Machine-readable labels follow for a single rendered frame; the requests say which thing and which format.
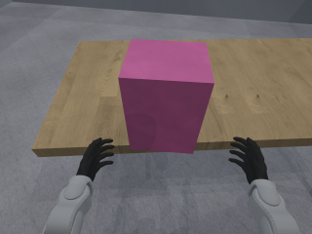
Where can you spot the robot left forearm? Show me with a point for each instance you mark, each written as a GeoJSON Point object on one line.
{"type": "Point", "coordinates": [74, 201]}

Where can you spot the robot right hand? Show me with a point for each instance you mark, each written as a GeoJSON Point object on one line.
{"type": "Point", "coordinates": [253, 165]}

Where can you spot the robot left hand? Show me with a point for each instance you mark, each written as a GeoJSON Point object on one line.
{"type": "Point", "coordinates": [90, 164]}

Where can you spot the table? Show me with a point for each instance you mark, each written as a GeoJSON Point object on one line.
{"type": "Point", "coordinates": [262, 90]}

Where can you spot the robot right forearm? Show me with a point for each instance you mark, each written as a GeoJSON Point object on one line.
{"type": "Point", "coordinates": [269, 209]}

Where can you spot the carton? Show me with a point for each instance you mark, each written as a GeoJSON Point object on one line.
{"type": "Point", "coordinates": [165, 89]}

